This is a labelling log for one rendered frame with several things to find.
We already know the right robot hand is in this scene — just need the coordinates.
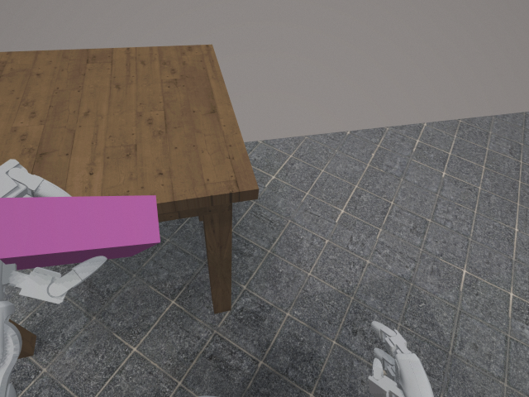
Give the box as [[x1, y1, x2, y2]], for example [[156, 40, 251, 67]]
[[369, 321, 434, 397]]

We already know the table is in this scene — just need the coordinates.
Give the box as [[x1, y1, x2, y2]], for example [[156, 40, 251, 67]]
[[0, 45, 259, 359]]

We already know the sponge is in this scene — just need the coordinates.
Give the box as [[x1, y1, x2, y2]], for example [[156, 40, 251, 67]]
[[0, 195, 160, 270]]

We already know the left robot hand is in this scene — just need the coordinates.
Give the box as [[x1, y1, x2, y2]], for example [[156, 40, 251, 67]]
[[0, 159, 107, 304]]

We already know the robot left forearm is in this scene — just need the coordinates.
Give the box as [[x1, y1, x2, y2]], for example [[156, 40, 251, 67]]
[[0, 300, 22, 397]]

